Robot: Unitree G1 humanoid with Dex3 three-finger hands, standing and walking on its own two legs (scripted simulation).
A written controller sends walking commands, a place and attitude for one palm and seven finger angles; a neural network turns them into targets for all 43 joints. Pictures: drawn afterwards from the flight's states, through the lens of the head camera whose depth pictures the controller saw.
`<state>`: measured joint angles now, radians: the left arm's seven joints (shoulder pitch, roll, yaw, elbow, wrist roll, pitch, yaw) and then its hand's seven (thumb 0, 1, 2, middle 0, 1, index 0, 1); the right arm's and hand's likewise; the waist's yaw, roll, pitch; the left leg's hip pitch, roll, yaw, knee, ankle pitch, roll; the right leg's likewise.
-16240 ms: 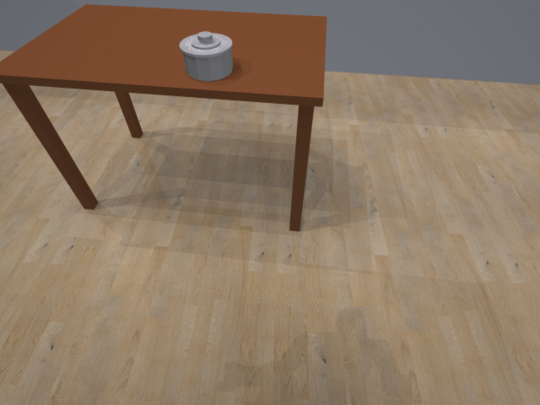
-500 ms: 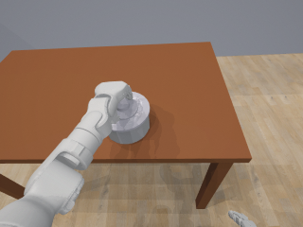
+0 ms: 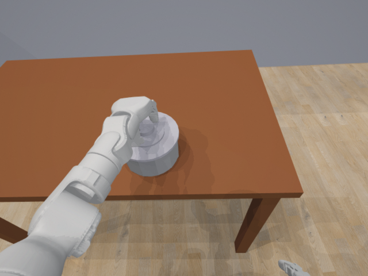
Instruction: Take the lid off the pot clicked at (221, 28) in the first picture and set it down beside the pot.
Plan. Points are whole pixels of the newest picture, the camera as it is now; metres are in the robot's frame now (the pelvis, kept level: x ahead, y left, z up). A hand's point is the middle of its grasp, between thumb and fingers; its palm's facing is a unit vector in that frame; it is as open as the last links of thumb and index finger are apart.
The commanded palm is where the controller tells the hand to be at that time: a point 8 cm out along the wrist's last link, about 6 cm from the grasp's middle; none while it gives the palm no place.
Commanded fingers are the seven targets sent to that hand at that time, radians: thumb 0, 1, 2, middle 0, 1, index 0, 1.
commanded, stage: close the fingers and squeeze the knob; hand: left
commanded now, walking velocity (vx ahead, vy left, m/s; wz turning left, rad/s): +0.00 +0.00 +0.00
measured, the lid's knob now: (145, 128) +0.45 +0.11 +0.06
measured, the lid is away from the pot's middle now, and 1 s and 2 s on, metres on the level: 0.00 0.00 0.02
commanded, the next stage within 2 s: lift the lid straight up in 0.66 s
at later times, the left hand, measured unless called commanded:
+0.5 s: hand (138, 131) +0.43 +0.12 +0.08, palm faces -0.29 -0.06 -0.95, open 8.3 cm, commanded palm +0.41 +0.12 +0.14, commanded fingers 0.00 0.31 1.23 -0.73 -0.87 -0.81 -0.90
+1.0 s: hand (139, 131) +0.42 +0.12 +0.08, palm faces -0.32 -0.05 -0.95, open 8.2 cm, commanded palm +0.41 +0.11 +0.16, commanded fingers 0.00 0.44 1.25 -0.76 -0.91 -0.85 -0.92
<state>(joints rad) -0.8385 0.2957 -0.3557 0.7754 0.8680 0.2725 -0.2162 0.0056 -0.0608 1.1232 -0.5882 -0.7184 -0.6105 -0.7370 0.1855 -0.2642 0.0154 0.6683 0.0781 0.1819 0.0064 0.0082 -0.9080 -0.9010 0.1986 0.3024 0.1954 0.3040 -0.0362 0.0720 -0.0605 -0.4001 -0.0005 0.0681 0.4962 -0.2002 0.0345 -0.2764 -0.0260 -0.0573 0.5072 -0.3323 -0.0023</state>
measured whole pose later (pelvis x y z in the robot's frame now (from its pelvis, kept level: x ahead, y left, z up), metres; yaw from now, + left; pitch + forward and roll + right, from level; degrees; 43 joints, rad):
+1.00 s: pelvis +0.00 +0.00 +0.00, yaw +0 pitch +5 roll +0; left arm -0.80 0.31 -0.38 0.70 0.86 0.30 -0.22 0.02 0.09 1.10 -0.59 -0.83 -0.65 -0.81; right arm 0.17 -0.26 0.01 0.66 0.08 0.17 0.01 0.01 -0.91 -0.90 0.20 0.30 0.20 0.30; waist -0.04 0.08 -0.05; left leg -0.38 0.00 0.07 0.49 -0.20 0.03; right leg -0.26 -0.03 -0.06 0.50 -0.33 0.00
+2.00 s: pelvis -0.01 +0.00 +0.00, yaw +0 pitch +3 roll +0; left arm -0.93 0.34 -0.36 0.64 0.85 0.35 -0.34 0.10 0.17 1.12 -0.77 -0.91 -0.63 -0.79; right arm 0.16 -0.27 0.03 0.69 0.07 0.12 0.00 0.01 -0.91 -0.90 0.20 0.30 0.20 0.30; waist -0.03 0.09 -0.04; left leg -0.32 -0.01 0.06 0.44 -0.17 0.03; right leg -0.21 -0.03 -0.06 0.48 -0.31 -0.01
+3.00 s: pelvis -0.02 +0.01 +0.00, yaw +0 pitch +2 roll +0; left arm -1.10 0.35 -0.34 0.72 0.88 0.34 -0.41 0.10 0.17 1.13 -0.77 -0.91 -0.63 -0.79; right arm 0.16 -0.27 0.04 0.69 0.07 0.08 0.00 0.01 -0.91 -0.90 0.20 0.30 0.20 0.30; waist -0.03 0.09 -0.04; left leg -0.33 -0.02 0.06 0.42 -0.14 0.05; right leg -0.21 -0.04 -0.06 0.47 -0.29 0.01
